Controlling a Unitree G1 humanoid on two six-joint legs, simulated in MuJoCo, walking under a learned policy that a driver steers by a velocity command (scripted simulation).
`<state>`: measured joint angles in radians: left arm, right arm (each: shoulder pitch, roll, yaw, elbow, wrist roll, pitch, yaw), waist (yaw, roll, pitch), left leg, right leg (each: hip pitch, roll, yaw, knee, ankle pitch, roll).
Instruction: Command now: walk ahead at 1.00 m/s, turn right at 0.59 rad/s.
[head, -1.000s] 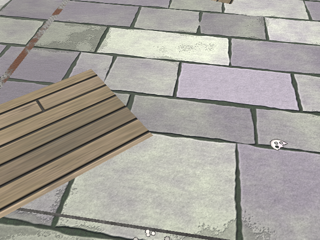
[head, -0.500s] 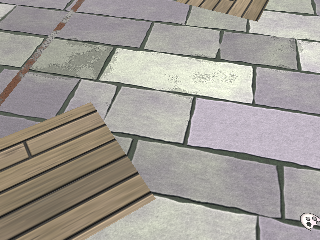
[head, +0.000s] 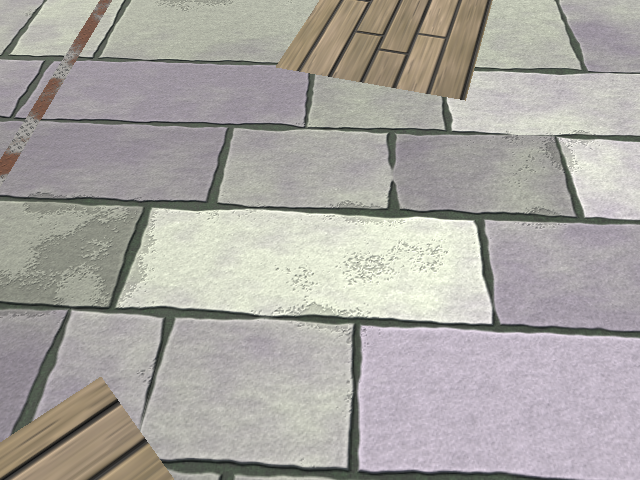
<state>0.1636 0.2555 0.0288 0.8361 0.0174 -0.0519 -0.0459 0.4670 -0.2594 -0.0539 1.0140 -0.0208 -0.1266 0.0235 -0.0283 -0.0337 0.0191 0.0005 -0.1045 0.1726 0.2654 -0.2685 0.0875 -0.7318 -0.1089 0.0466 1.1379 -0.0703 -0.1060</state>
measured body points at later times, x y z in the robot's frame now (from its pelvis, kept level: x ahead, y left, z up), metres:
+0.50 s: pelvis +0.47 -0.07 +0.00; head +0.50 -0.08 +0.45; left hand +0.54 +0.21 -0.13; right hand +0.64 -0.36 -0.06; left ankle +0.73 +0.05 -0.67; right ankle +0.36 -0.05 -0.74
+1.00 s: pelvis +0.92 -0.22 +0.00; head +0.94 -0.24 +0.44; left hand +1.26 -0.17 -0.03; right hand +0.72 -0.43 -0.13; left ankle +0.83 -0.05 -0.74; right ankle +1.02 -0.42 -0.71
